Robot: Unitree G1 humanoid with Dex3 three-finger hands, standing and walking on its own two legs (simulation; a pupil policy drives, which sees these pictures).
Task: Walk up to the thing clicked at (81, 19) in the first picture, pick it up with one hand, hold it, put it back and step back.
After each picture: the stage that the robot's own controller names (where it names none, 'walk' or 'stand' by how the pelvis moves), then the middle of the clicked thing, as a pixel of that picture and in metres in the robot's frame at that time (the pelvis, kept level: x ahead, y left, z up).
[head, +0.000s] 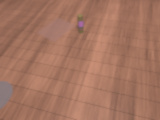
stand; (80, 24) +1.69 +0.08 -0.66
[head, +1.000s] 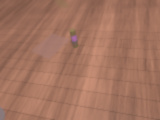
walk; (74, 38) +1.54 +0.28 -0.63
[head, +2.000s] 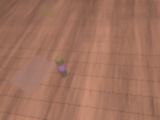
walk; (61, 67) +0.98 +0.37 -0.65
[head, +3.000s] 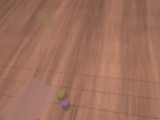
walk; (63, 100) +0.60 +0.29 -0.65
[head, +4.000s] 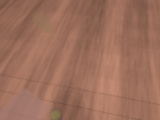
stand; out of the picture +0.43 +0.24 -0.63
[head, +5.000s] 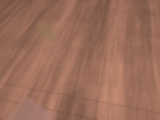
stand; out of the picture +0.40 +0.22 -0.65
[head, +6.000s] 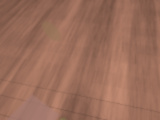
stand; out of the picture +0.42 +0.21 -0.66
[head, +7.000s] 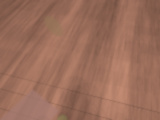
stand; out of the picture +0.41 +0.21 -0.65
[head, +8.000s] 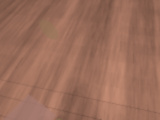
stand; out of the picture +0.40 +0.23 -0.66
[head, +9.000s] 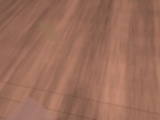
stand; out of the picture +0.39 +0.23 -0.66
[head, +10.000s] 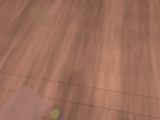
go down; (58, 119) +0.41 +0.24 -0.64
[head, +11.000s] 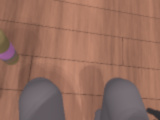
go down; (3, 49) +0.44 +0.34 -0.24
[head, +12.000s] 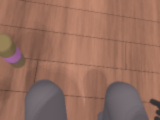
close in; (11, 53) +0.44 +0.34 -0.26
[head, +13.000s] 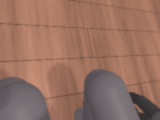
close in; out of the picture +0.39 +0.38 -0.15
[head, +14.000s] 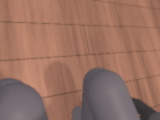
lift; out of the picture +0.38 +0.37 -0.15
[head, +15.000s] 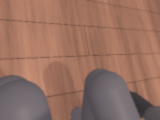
lift; out of the picture +0.35 +0.37 -0.15
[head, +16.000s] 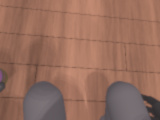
lift; out of the picture +0.31 +0.32 -0.02
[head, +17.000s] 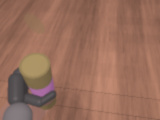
hold; (42, 86) +0.32 +0.16 +0.08
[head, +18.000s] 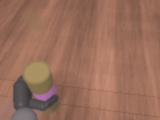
hold; (44, 91) +0.32 +0.16 +0.03
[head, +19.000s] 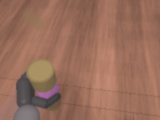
crouch; (47, 89) +0.33 +0.16 +0.03
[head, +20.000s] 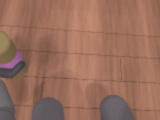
crouch; (9, 58) +0.42 +0.26 -0.06
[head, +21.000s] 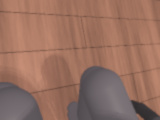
lower; out of the picture +0.39 +0.37 -0.17
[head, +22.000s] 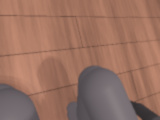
lower; out of the picture +0.39 +0.36 -0.16
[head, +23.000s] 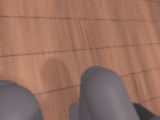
lower; out of the picture +0.38 +0.37 -0.16
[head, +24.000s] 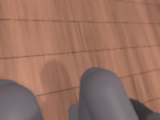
lower; out of the picture +0.37 +0.36 -0.16
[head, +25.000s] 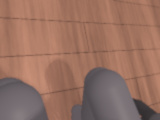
loosen; out of the picture +0.36 +0.34 -0.16
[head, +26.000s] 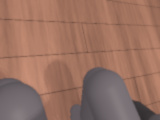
withdraw; out of the picture +0.36 +0.33 -0.16
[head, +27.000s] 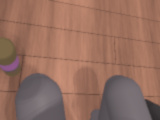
stand; (8, 60) +0.39 +0.31 -0.20
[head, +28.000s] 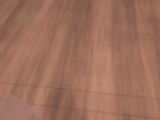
stand; out of the picture +0.34 +0.20 -0.57
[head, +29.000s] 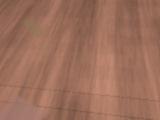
stand; out of the picture +0.36 +0.22 -0.60
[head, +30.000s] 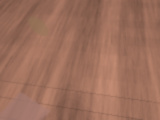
stand; out of the picture +0.36 +0.21 -0.61
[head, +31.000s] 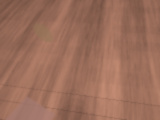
walk; out of the picture +0.38 +0.20 -0.65
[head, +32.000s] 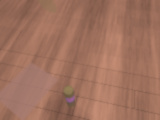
walk; (69, 97) +0.55 +0.15 -0.64
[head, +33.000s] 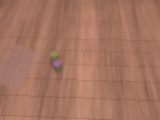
walk; (56, 62) +0.84 +0.28 -0.62
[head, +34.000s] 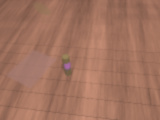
stand; (66, 65) +1.01 +0.23 -0.64
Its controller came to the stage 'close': yes
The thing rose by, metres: 0.68
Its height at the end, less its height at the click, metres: +0.00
